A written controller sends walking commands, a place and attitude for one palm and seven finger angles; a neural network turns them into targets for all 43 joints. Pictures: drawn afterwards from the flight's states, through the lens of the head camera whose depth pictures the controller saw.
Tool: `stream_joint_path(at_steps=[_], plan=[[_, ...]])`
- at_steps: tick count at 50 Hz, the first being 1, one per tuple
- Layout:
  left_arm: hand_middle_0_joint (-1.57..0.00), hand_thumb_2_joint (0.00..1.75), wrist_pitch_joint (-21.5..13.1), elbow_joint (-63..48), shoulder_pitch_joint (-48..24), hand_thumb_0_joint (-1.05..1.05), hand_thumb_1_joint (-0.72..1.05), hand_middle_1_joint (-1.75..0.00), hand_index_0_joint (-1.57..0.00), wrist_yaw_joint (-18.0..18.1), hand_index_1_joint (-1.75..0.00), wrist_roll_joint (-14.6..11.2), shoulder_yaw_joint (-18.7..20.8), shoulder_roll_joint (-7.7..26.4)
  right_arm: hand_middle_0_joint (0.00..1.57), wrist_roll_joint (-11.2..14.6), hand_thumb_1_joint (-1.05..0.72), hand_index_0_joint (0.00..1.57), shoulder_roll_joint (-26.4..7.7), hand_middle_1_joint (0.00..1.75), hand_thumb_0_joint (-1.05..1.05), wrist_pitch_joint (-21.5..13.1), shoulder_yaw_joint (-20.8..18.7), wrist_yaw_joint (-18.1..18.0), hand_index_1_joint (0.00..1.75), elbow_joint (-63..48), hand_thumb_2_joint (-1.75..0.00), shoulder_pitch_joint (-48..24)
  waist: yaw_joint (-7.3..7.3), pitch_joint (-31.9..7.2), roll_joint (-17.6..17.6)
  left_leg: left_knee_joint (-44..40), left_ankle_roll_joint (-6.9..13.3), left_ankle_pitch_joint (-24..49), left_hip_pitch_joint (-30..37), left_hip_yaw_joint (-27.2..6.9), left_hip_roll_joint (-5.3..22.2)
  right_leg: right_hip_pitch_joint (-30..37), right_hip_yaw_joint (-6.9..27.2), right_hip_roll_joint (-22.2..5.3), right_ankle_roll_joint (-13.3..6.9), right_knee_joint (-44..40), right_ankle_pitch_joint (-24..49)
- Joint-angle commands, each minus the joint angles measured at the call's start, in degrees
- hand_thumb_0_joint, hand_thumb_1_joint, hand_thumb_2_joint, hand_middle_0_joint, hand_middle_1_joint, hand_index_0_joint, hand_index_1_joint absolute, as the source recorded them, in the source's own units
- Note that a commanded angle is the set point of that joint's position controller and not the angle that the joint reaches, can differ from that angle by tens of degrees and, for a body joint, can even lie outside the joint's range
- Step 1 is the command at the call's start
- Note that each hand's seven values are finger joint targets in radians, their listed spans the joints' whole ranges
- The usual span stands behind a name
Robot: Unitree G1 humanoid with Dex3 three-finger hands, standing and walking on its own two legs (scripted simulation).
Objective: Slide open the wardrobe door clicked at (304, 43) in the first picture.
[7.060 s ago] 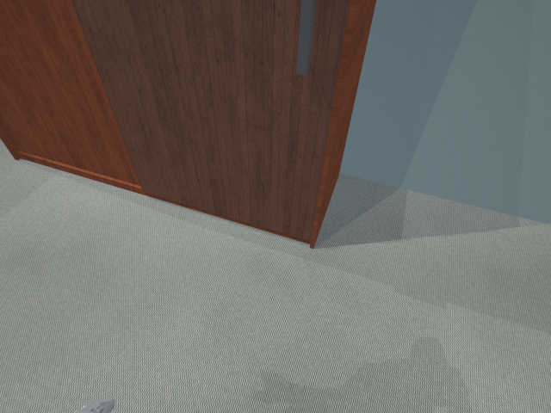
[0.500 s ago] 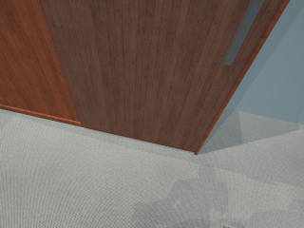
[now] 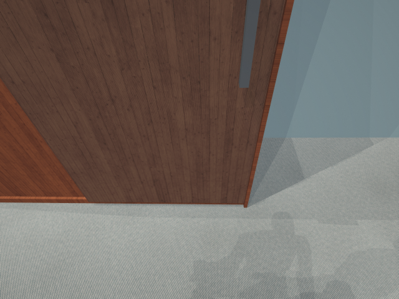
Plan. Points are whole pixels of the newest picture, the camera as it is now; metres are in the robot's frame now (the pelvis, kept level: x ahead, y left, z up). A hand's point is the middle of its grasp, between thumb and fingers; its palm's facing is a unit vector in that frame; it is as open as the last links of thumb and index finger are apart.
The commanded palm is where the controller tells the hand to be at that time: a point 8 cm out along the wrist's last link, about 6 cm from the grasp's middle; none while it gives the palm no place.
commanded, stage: take the last steps up to it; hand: right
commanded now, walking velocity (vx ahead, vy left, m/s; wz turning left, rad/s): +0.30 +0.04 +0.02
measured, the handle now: (248, 30) +0.71 -0.14 +0.22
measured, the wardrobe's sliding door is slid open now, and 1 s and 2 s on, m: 0.00 0.00 0.00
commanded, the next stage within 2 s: come to a stop and stand still in 0.46 s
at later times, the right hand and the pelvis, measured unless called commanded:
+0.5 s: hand (256, 243) +0.29 -0.14 -0.16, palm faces +0.00 +0.98 -0.22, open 7.4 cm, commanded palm none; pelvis +0.17 +0.04 -0.01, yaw +0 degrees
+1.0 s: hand (263, 259) +0.26 -0.15 -0.18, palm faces +0.07 +0.97 -0.24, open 7.4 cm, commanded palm none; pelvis +0.23 +0.04 +0.00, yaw +1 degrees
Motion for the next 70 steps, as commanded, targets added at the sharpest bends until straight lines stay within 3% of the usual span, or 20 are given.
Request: stream_joint_path(at_steps=[1, 15, 18, 19, 20, 22, 27, 35, 37, 40, 42, 46, 51, 53, 55, 56, 59, 65, 68, 70], plan=[[-0.20, 0.90, -0.5, 1.2, 9.3, 0.00, 0.90, -0.30, -0.20, 1.9, -0.30, -0.4, 1.0, 7.9, 0.20, 0.1, -0.90, 0.20, -2.2, 0.30, 0.00, -2.8, -0.6, 1.1, 0.30, -7.1, -0.90, -9.3, 5.22, 10.2, -9.5, 15.8, -0.1, 6.1, -22.4, -4.3, 3.1, 4.8, 17.7, -17.0, -7.0, -22.2, 0.8], [-0.20, 0.90, -1.4, 5.6, 15.2, 0.00, 0.90, -0.30, -0.20, 2.4, -0.30, 0.2, 1.7, 7.9, 0.20, 0.7, -0.90, 0.20, -1.1, 0.30, 0.00, -2.4, -0.7, 1.5, 0.30, -11.4, -0.90, -20.4, 4.99, 9.0, -10.4, -7.0, 0.9, 14.0, -11.7, 1.3, -0.9, 7.5, 5.3, -14.4, -6.0, -13.6, 36.0], [-0.20, 0.90, -1.3, 5.6, 13.5, 0.00, 0.90, -0.30, -0.20, 2.2, -0.30, -0.4, 1.8, 8.6, 0.20, 0.3, -0.90, 0.20, -4.8, 0.30, 0.00, -3.7, -1.9, 0.9, 0.30, -6.9, -0.90, -4.4, -2.89, -0.3, -4.8, -15.5, 2.9, 18.6, 11.9, 1.9, -3.6, 2.5, 2.3, -10.9, -2.7, 6.8, 42.4], [-0.20, 0.90, -1.5, 5.0, 15.1, 0.00, 0.90, -0.30, -0.20, 1.6, -0.30, -1.2, 1.6, 6.2, 0.20, -0.1, -0.90, 0.20, -9.7, 0.30, 0.00, -4.6, -3.1, 0.2, 0.30, -4.7, -0.90, 3.2, -5.39, -7.3, 4.4, -17.4, 6.7, 23.5, 25.5, -10.3, 7.5, -8.6, -0.8, -5.5, -0.3, 22.8, 25.6], [-0.20, 0.90, -1.4, 3.6, 16.9, 0.00, 0.90, -0.30, -0.20, 1.8, -0.30, -1.7, 1.2, 3.1, 0.20, 0.6, -0.90, 0.20, -14.5, 0.30, 0.00, -4.7, -3.8, -0.1, 0.30, -4.1, -0.90, 6.2, -3.77, -12.0, 12.9, -24.1, 13.6, 33.3, 30.3, -30.9, 22.1, -18.6, 0.9, 1.5, 1.3, 41.0, -14.4], [-0.20, 0.90, -0.3, 2.7, 11.5, 0.00, 0.90, -0.30, -0.20, 1.5, -0.30, -1.4, 2.0, 4.0, 0.20, 1.3, -0.90, 0.20, -11.3, 0.30, 0.00, -3.9, -3.1, -0.7, 0.30, -7.3, -0.90, -4.6, -1.65, -4.6, 3.1, -32.4, 13.9, 10.1, 14.8, -28.4, 20.6, -20.9, 8.1, -3.2, 0.1, 48.5, -9.3], [-0.20, 0.90, 1.9, 4.2, 15.0, 0.00, 0.90, -0.30, -0.20, 0.7, -0.30, -0.1, 1.0, 0.3, 0.20, 0.5, -0.90, 0.20, -4.6, 0.30, 0.00, -4.8, -0.6, -1.1, 0.30, -9.0, -0.90, -13.7, 5.52, 1.4, 2.6, -34.9, 9.0, 15.6, -4.7, -8.5, 11.6, -12.8, 5.1, -5.9, 2.3, 32.0, -1.4], [-0.20, 0.90, 2.1, 2.7, 8.7, 0.00, 0.90, -0.30, -0.20, 1.6, -0.30, -1.1, -0.1, 0.7, 0.20, 0.9, -0.90, 0.20, -5.2, 0.30, 0.00, -3.0, -0.4, -2.0, 0.30, -7.5, -0.90, -11.6, 4.11, -0.6, 4.4, -23.8, 7.9, 40.1, 2.7, -4.7, 8.5, -5.0, 3.8, -2.5, 4.1, 2.8, 8.1], [-0.20, 0.90, 1.9, 2.2, 8.5, 0.00, 0.90, -0.30, -0.20, 1.7, -0.30, -1.0, 0.7, 3.9, 0.20, 1.0, -0.90, 0.20, -4.4, 0.30, 0.00, -1.9, -0.6, -2.1, 0.30, -7.9, -0.90, -10.3, 4.10, -0.6, -1.5, -17.9, 4.7, 31.8, -1.0, -3.9, 5.8, 1.4, 6.5, -5.5, 2.7, -3.2, 26.5], [-0.20, 0.90, 2.2, -0.1, 5.3, 0.00, 0.90, -0.30, -0.20, 2.8, -0.30, -0.6, 1.6, 9.6, 0.20, 1.4, -0.90, 0.20, -2.6, 0.30, 0.00, -0.2, -0.3, -2.5, 0.30, -9.2, -0.90, -7.6, 3.47, -0.9, -19.1, -2.9, -0.8, -1.4, -1.7, -0.5, -2.6, -1.0, 18.6, -19.0, -7.7, -10.0, 50.8], [-0.20, 0.90, 2.5, -1.3, 2.5, 0.00, 0.90, -0.30, -0.20, 3.4, -0.30, -0.3, 1.9, 10.1, 0.20, 1.2, -0.90, 0.20, -3.5, 0.30, 0.00, 0.4, -0.8, -2.4, 0.30, -9.3, -0.90, -8.3, 3.40, -1.5, -15.4, 9.9, -0.2, -8.9, -4.9, -5.8, -2.8, -1.4, 18.8, -20.1, -11.1, -9.3, 50.7], [-0.20, 0.90, 3.2, -3.1, -0.2, 0.00, 0.90, -0.30, -0.20, 3.1, -0.30, -0.1, 3.1, 11.1, 0.20, 1.1, -0.90, 0.20, -2.7, 0.30, 0.00, 0.4, -1.4, -2.1, 0.30, -10.5, -0.90, -8.8, 4.00, -6.0, -10.4, 14.7, -1.2, -6.3, -9.9, -6.6, -3.6, 4.6, 14.2, -17.5, -10.3, -5.8, 47.7], [-0.20, 0.90, 3.8, -4.0, -2.6, 0.00, 0.90, -0.30, -0.20, 2.3, -0.30, -0.1, 3.8, 11.1, 0.20, 1.1, -0.90, 0.20, -1.7, 0.30, 0.00, 0.2, -1.1, -1.7, 0.30, -11.2, -0.90, -6.7, 3.31, -6.7, -13.8, -2.8, -0.9, -1.6, -1.6, -3.7, -3.0, 0.0, 13.0, -15.4, -8.0, -5.9, 33.8], [-0.20, 0.90, 4.1, -4.6, -3.5, 0.00, 0.90, -0.30, -0.20, 1.9, -0.30, -0.6, 3.8, 10.1, 0.20, 0.6, -0.90, 0.20, -2.5, 0.30, 0.00, -0.2, -1.1, -1.7, 0.30, -9.8, -0.90, -2.2, 1.40, -6.5, -9.0, -18.1, -1.1, 10.8, 6.6, -2.3, -3.2, -5.9, 10.9, -11.4, -4.5, -2.2, 18.6], [-0.20, 0.90, 4.7, -6.5, -3.3, 0.00, 0.90, -0.30, -0.20, 1.0, -0.30, -1.2, 2.8, 3.4, 0.20, -0.4, -0.90, 0.20, -9.8, 0.30, 0.00, -0.7, -1.8, -1.9, 0.30, -11.4, -0.90, -6.2, 2.97, 1.3, 13.3, -32.1, 5.8, 10.6, 2.2, -23.6, 13.7, -17.9, 3.7, 0.3, 3.1, 10.3, -7.1], [-0.20, 0.90, 5.6, -7.3, -7.3, 0.00, 0.90, -0.30, -0.20, 1.0, -0.30, -0.9, 2.9, 5.1, 0.20, -0.2, -0.90, 0.20, -10.9, 0.30, 0.00, -0.6, -1.8, -1.9, 0.30, -13.0, -0.90, -8.6, 0.74, 2.4, 11.9, -35.4, 10.5, 6.4, -8.2, -26.0, 17.8, -13.9, 7.7, 0.0, 2.7, 20.0, -11.9], [-0.20, 0.90, 5.7, -4.0, -2.7, 0.00, 0.90, -0.30, -0.20, 0.8, -0.30, -0.5, 3.1, 5.2, 0.20, -0.3, -0.90, 0.20, -7.8, 0.30, 0.00, -0.9, -1.2, -1.9, 0.30, -13.6, -0.90, -15.6, 4.88, 6.2, 7.0, -32.6, 9.5, 8.3, -11.1, -18.0, 10.4, -14.1, 9.4, 0.3, 1.7, 30.7, -5.3], [-0.20, 0.90, 3.5, -1.8, -0.6, 0.00, 0.90, -0.30, -0.20, 1.4, -0.30, -1.1, 1.2, 3.3, 0.20, 0.1, -0.90, 0.20, -7.6, 0.30, 0.00, -1.9, -1.1, -2.0, 0.30, -10.1, -0.90, -8.4, 1.48, -0.5, 5.9, -26.2, 10.9, 29.5, 6.0, -15.9, 9.6, -10.2, 5.9, -0.1, 3.0, 9.4, -6.4], [-0.20, 0.90, 2.4, 1.5, 5.0, 0.00, 0.90, -0.30, -0.20, 2.0, -0.30, -1.2, 0.3, 3.1, 0.20, 1.2, -0.90, 0.20, -6.8, 0.30, 0.00, -2.0, -0.7, -2.1, 0.30, -8.3, -0.90, -9.7, 3.35, -3.6, 3.4, -22.8, 6.8, 29.3, 6.1, -13.9, 7.0, 0.8, 7.0, -0.6, 2.6, -8.8, 6.5], [-0.20, 0.90, 1.5, 2.5, 4.9, 0.00, 0.90, -0.30, -0.20, 2.4, -0.30, -0.8, 0.1, 5.9, 0.20, 1.5, -0.90, 0.20, -4.1, 0.30, 0.00, -2.0, 0.2, -1.8, 0.30, -7.8, -0.90, -9.2, 1.96, -3.8, -4.8, -22.6, 2.6, 24.2, 3.8, -9.8, 1.9, 3.6, 12.2, -7.1, 0.3, -8.9, 19.5]])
